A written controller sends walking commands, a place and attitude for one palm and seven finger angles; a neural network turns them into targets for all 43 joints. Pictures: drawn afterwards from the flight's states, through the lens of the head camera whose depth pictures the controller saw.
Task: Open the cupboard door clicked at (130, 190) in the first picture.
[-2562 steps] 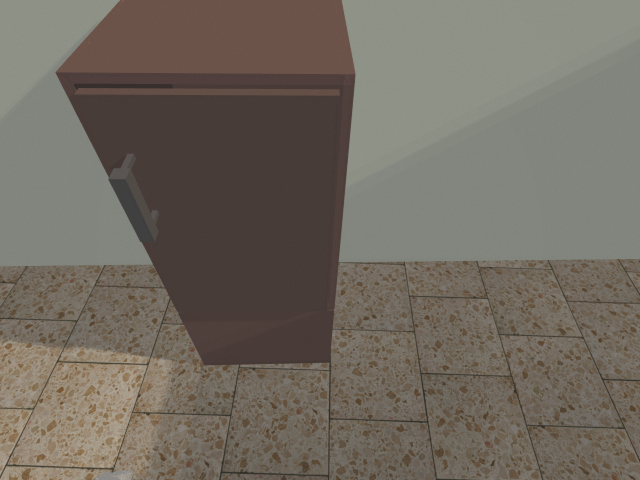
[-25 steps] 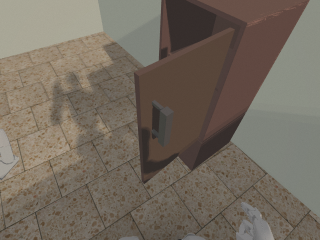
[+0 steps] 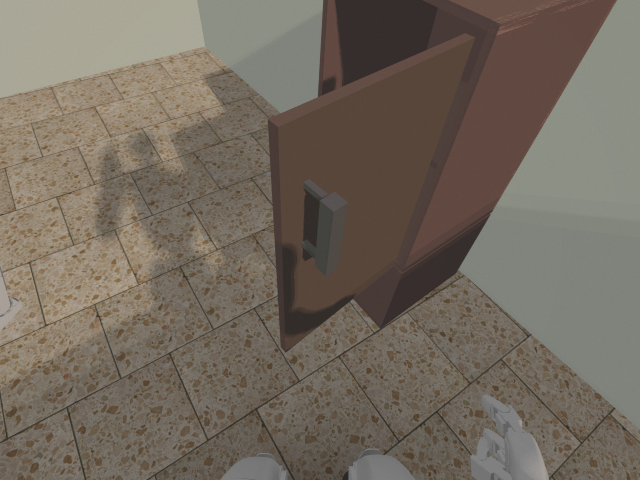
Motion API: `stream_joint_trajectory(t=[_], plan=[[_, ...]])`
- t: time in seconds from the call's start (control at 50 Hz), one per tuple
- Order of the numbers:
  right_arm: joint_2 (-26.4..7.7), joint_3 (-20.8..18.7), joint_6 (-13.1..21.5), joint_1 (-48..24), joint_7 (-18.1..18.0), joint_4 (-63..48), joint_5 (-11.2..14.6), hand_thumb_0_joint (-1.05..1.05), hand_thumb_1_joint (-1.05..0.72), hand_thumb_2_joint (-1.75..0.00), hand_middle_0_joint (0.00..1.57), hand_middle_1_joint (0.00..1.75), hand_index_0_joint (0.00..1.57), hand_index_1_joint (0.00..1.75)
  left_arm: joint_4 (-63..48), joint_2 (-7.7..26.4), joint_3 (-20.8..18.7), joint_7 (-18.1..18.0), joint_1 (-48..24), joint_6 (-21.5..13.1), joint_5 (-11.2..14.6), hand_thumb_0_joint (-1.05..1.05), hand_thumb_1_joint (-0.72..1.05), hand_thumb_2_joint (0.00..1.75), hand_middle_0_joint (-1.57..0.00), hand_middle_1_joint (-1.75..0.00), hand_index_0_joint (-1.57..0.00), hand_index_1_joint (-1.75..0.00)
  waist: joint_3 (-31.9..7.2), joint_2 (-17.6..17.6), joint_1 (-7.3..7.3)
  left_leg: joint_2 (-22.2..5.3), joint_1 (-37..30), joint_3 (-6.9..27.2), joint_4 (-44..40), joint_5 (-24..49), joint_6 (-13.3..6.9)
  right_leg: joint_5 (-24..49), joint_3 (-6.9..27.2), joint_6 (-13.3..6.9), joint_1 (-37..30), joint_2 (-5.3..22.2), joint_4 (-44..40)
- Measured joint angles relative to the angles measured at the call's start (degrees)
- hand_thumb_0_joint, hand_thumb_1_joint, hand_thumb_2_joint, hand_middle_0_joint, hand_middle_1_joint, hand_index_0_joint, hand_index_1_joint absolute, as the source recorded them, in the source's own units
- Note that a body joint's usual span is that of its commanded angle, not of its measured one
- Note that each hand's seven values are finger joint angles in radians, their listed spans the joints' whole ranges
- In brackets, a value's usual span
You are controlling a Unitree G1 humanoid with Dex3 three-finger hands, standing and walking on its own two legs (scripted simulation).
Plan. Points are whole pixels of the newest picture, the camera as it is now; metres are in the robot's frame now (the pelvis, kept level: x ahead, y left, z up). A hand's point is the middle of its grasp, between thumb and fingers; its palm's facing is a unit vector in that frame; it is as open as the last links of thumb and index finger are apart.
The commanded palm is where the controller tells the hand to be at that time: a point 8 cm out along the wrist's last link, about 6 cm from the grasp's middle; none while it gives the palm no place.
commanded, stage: step back with the hand held close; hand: left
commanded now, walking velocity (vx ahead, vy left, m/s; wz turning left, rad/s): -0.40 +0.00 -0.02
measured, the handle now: (319, 228) +0.43 +0.03 +0.06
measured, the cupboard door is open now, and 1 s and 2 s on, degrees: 95 95 95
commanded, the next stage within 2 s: stop stepping back and stand still in 0.50 s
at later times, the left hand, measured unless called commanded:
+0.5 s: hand out of the picture +0.13 +0.26 +0.21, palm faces +0.45 -0.78 -0.42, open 7.4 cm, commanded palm +0.07 +0.29 +0.21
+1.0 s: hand out of the picture +0.01 +0.22 +0.20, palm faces +0.39 -0.78 -0.48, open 7.4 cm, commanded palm -0.04 +0.26 +0.21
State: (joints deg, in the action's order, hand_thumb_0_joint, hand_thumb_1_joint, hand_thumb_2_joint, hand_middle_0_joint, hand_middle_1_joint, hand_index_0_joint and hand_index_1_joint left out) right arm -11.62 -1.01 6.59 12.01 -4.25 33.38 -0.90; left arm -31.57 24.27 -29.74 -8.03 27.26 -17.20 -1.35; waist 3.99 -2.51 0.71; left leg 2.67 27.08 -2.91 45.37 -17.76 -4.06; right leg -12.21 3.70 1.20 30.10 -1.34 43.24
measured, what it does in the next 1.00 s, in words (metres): walks backwards: left foot, then right foot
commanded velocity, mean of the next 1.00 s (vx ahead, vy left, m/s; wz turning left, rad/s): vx -0.12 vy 0.03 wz -0.03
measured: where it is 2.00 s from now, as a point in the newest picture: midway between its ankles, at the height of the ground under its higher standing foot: outside the picture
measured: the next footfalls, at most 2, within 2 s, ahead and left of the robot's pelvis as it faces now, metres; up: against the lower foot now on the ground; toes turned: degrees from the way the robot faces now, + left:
left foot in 0.26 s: +0.03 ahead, +0.12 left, +0.00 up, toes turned +4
right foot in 0.58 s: -0.17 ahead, -0.13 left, +0.00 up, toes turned -4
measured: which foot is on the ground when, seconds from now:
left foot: down 0.00-0.10, up 0.12-0.24, down 0.26-0.60, up 0.62-0.82, down 0.84-1.00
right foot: down 0.00-0.26, up 0.28-0.56, down 0.58-1.00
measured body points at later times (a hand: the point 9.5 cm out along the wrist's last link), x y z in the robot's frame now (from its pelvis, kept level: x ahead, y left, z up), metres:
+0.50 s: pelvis -0.07 -0.01 +0.04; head -0.04 +0.03 +0.48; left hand +0.10 +0.30 +0.23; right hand +0.11 -0.22 -0.04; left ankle -0.01 +0.11 -0.70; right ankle -0.13 -0.13 -0.66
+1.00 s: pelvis -0.19 -0.04 +0.03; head -0.20 -0.01 +0.48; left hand -0.01 +0.26 +0.22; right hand -0.08 -0.31 -0.04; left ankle -0.18 +0.06 -0.70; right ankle -0.20 -0.13 -0.70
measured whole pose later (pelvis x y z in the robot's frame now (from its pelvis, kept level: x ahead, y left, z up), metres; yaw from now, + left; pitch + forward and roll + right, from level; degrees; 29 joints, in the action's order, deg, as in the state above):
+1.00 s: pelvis -0.19 -0.04 +0.03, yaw -2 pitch +0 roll +1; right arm -13.4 -1.4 7.1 16.3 -4.7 36.7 -0.4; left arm -28.9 25.0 -25.8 -9.2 34.2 -11.9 1.2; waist -1.3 -3.5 2.0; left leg 1.8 15.4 -2.8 29.0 -14.0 -2.4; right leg -21.7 -2.5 -0.3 15.9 0.2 34.6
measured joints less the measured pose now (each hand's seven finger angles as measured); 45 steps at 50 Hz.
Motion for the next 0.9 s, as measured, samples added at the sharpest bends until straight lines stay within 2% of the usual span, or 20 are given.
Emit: stream_joint_trajectory(t=[0.08,0.14,0.2,0.26,0.28,0.3,0.34,0.38,0.44,0.48,0.54,0.58,0.62,0.64,0.68,0.72,0.78,0.84,0.86,0.9], plan=[[0.49,0.13,-0.01,-0.89,0.44,0.59,-0.12,0.01,-0.90,-0.90,0.21,0.30,0.20,0.30,0.22,-1.05,0.09,0.31,-0.90,-0.09,0.31,0.01,0.88,0.90,-0.21,-0.30,-0.22,-0.30,0.34,-0.04,-0.64,-0.64,0.49,0.30,0.74,-0.74,0.77,0.14,-0.15,-0.76,0.26,-0.69,0.10],[0.41,-0.32,-0.71,-1.80,1.13,1.12,-0.06,0.01,-0.90,-0.90,0.21,0.30,0.20,0.30,-0.49,-1.71,1.98,0.43,-1.66,0.38,0.70,0.01,0.88,0.90,-0.21,-0.30,-0.22,-0.30,0.50,-0.30,0.08,-0.17,2.34,1.64,3.56,-7.16,2.27,1.79,-1.15,-1.12,0.29,0.03,-2.44],[0.62,-0.38,-2.10,-2.86,1.60,1.77,0.16,0.01,-0.90,-0.90,0.21,0.30,0.20,0.30,-1.94,-0.45,3.08,0.13,-0.41,0.64,1.07,0.01,0.88,0.90,-0.21,-0.30,-0.22,-0.30,0.69,-2.13,1.00,-0.43,1.93,1.99,7.56,-10.17,3.41,4.69,-1.46,-0.99,-0.23,1.37,-6.53],[0.29,-0.18,-2.44,-2.47,1.27,0.53,0.24,0.01,-0.90,-0.90,0.21,0.30,0.20,0.30,-3.83,1.41,2.30,-0.09,3.10,1.09,1.66,0.01,0.88,0.90,-0.21,-0.30,-0.22,-0.30,-0.34,-3.00,1.92,-1.92,-3.24,2.45,-4.04,-5.73,3.14,7.13,-1.63,-0.12,0.79,2.12,-9.13],[0.08,-0.55,-2.13,-2.38,0.85,0.21,0.13,0.01,-0.90,-0.90,0.21,0.30,0.20,0.30,-4.15,1.99,2.00,-0.13,3.55,1.13,1.54,0.01,0.88,0.90,-0.21,-0.30,-0.22,-0.30,0.05,-2.49,2.32,-2.26,-2.69,2.71,-5.21,-0.38,2.73,5.75,-1.82,0.25,1.38,1.92,-7.82],[0.20,-1.05,-1.55,-2.36,0.41,0.51,-0.10,0.01,-0.90,-0.90,0.21,0.30,0.20,0.30,-4.07,2.41,1.63,-0.14,3.90,1.05,1.45,0.01,0.88,0.90,-0.21,-0.30,-0.22,-0.30,0.49,-1.91,2.20,-2.52,-2.08,3.19,-4.69,1.27,2.66,1.19,-1.44,0.34,1.96,1.04,-3.50],[1.26,-1.72,-0.16,-2.05,-0.09,2.03,-0.43,0.01,-0.90,-0.90,0.21,0.30,0.20,0.30,-3.77,2.74,0.58,-0.35,5.16,1.25,1.86,0.01,0.88,0.90,-0.22,-0.30,-0.22,-0.30,0.23,-1.00,1.15,-3.69,-2.03,3.64,-5.44,1.65,2.90,-7.78,-0.98,0.09,2.44,-1.52,7.41],[2.37,-1.71,1.42,-1.56,-0.03,3.64,-0.53,0.01,-0.90,-0.90,0.21,0.30,0.20,0.30,-3.73,2.08,0.02,-0.82,5.98,1.69,2.67,0.01,0.88,0.90,-0.22,-0.30,-0.22,-0.30,-0.47,-0.40,-0.34,-5.04,-3.08,3.45,-8.53,2.89,3.30,-12.31,-2.22,0.09,0.12,-2.66,11.40],[3.24,-0.89,3.08,-1.39,0.92,4.99,-0.58,0.01,-0.90,-0.90,0.21,0.30,0.20,0.30,-3.32,-0.43,1.46,-1.30,5.16,2.51,2.93,0.01,0.88,0.90,-0.21,-0.30,-0.22,-0.30,-1.56,0.69,-2.33,-6.91,-4.70,2.41,-13.80,6.32,3.82,-13.61,-4.64,0.17,-5.91,-2.24,7.34],[3.64,-0.05,3.44,-2.02,1.47,5.17,-0.84,0.01,-0.90,-0.90,0.21,0.30,0.20,0.30,-2.49,-1.64,3.07,-1.17,3.58,3.55,3.02,0.01,0.89,0.90,-0.21,-0.30,-0.21,-0.30,-2.13,1.34,-2.79,-7.78,-4.96,1.74,-16.47,8.52,4.09,-13.38,-5.10,0.17,-9.81,-1.79,2.86],[4.37,1.21,3.21,-3.92,1.94,4.52,-1.08,0.01,-0.90,-0.90,0.21,0.30,0.20,0.30,-1.02,-1.35,4.60,-0.42,1.31,5.21,3.39,0.01,0.89,0.90,-0.21,-0.30,-0.21,-0.30,-2.50,1.58,-2.35,-8.50,-3.81,0.99,-18.91,11.58,4.79,-10.86,-4.88,0.14,-14.91,-1.09,-5.38],[4.85,2.00,2.67,-5.22,2.24,3.21,-1.06,0.01,-0.90,-0.90,0.21,0.30,0.20,0.30,-0.91,0.47,4.32,0.37,1.09,5.83,3.77,0.01,0.89,0.90,-0.21,-0.30,-0.21,-0.30,-2.59,0.76,-1.84,-8.58,-1.97,0.23,-18.93,13.05,5.49,-5.50,-4.73,-0.17,-18.11,-0.22,-12.35],[4.65,2.42,1.80,-6.68,2.48,2.01,-0.83,0.01,-0.90,-0.90,0.21,0.30,0.20,0.30,-1.12,1.95,3.84,1.30,1.62,5.40,3.94,0.01,0.89,0.90,-0.21,-0.30,-0.21,-0.30,-2.11,0.64,-1.53,-9.18,0.64,-0.08,-16.88,11.69,6.05,-8.50,-4.21,-1.64,-18.41,-0.69,-15.94],[4.18,2.36,1.09,-7.07,2.46,1.82,-0.54,0.01,-0.90,-0.90,0.21,0.30,0.20,0.30,-1.09,2.09,4.24,1.63,2.12,5.09,3.76,0.01,0.89,0.90,-0.21,-0.30,-0.21,-0.30,-1.72,1.10,-1.26,-8.86,1.87,0.85,-13.60,6.57,5.97,-8.11,-4.18,-2.22,-17.59,-1.20,-15.67],[3.45,2.14,-0.40,-6.47,2.30,1.63,0.32,0.01,-0.90,-0.90,0.21,0.30,0.20,0.30,-1.64,2.77,4.76,1.79,4.59,5.26,3.31,0.01,0.89,0.90,-0.21,-0.30,-0.21,-0.30,-2.26,0.02,-0.90,-5.81,4.22,2.13,-3.19,-1.09,5.52,-5.16,-3.44,-2.68,-16.00,-0.60,-15.64],[2.75,2.07,-1.53,-4.78,1.74,1.33,0.73,0.01,-0.90,-0.90,0.21,0.30,0.20,0.30,-2.02,3.43,4.36,1.38,7.80,5.66,3.00,0.01,0.88,0.90,-0.21,-0.30,-0.22,-0.30,-3.54,-1.66,-0.38,-3.34,3.73,1.09,2.47,-3.02,5.29,-4.11,-2.40,-2.81,-15.41,0.30,-16.29],[0.67,1.53,-1.80,-1.55,0.57,0.91,0.91,0.01,-0.90,-0.90,0.21,0.30,0.20,0.30,-1.42,2.96,4.10,0.13,10.12,6.23,3.03,0.01,0.88,0.90,-0.22,-0.30,-0.22,-0.30,-5.26,-2.01,0.70,-1.96,-1.84,-0.60,-1.71,-2.32,4.46,-3.24,-2.33,-2.82,-15.24,0.54,-16.95],[-2.58,0.16,-1.03,1.64,-0.13,0.87,1.02,0.01,-0.90,-0.90,0.21,0.30,0.20,0.30,-0.72,1.60,4.63,-0.75,9.04,6.28,3.19,0.01,0.88,0.90,-0.22,-0.30,-0.22,-0.30,-6.15,0.35,1.85,-2.67,-10.30,0.35,-14.96,2.80,2.71,-3.82,-4.45,-2.44,-14.48,-0.55,-15.04],[-3.10,-0.57,-0.82,2.21,-0.34,1.52,1.13,0.01,-0.90,-0.90,0.21,0.30,0.20,0.30,-0.19,1.36,4.83,-0.86,7.99,6.04,3.18,0.01,0.88,0.90,-0.22,-0.30,-0.22,-0.30,-6.05,0.60,2.28,-2.49,-11.12,1.08,-16.63,1.14,1.82,-4.25,-5.27,-2.27,-14.08,-0.41,-13.97],[-3.02,-1.09,-1.05,2.70,-0.49,2.78,1.32,0.01,-0.90,-0.90,0.21,0.30,0.20,0.30,1.06,1.14,4.59,-1.01,6.71,5.79,3.26,0.01,0.88,0.90,-0.21,-0.30,-0.22,-0.30,-5.24,-1.03,2.00,-1.20,-11.53,0.77,-16.43,1.56,1.48,-3.30,-4.94,-2.03,-14.24,0.88,-13.01]])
